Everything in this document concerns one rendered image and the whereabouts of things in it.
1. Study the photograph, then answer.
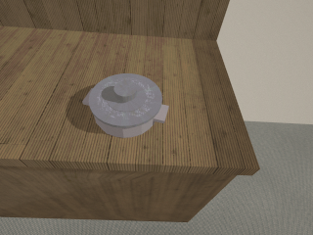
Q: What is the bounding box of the table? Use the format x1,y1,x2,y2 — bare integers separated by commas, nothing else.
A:
0,0,260,222

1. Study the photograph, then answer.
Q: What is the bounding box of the lid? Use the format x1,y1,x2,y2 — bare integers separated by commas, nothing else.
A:
88,73,162,128

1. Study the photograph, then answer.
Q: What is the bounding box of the pot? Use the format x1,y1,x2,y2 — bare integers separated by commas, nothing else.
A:
82,88,169,138

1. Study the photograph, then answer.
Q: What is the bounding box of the knob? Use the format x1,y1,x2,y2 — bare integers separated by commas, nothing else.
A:
113,80,137,102

